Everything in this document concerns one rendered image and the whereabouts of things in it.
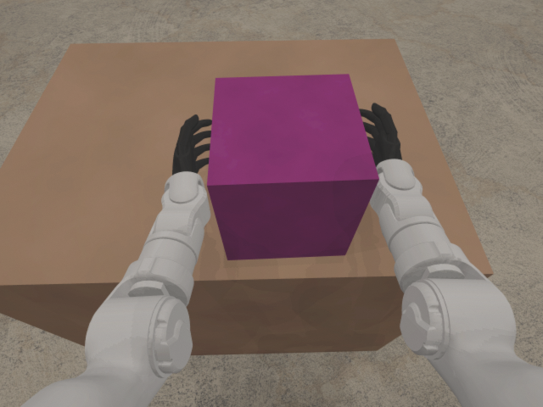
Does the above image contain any robot right hand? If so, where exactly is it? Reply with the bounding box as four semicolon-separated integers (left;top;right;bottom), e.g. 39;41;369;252
359;103;402;167

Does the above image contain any right robot forearm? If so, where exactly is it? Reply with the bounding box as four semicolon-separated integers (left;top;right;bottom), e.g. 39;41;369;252
370;159;517;344

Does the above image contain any left robot forearm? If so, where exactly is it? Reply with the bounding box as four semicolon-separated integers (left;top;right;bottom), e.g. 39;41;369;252
85;171;210;360

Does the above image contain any robot left upper arm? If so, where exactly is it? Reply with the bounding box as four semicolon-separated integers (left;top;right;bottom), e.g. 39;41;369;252
20;295;193;407

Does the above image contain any pedestal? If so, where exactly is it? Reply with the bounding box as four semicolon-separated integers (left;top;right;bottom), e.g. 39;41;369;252
0;39;494;355

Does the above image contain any carton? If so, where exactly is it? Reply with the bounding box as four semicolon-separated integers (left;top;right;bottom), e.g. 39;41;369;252
207;74;379;260

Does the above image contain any robot right upper arm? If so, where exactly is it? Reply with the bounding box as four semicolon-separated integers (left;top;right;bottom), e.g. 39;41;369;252
400;278;543;407

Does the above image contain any robot left hand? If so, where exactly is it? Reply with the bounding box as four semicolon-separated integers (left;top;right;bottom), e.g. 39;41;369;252
172;114;212;175

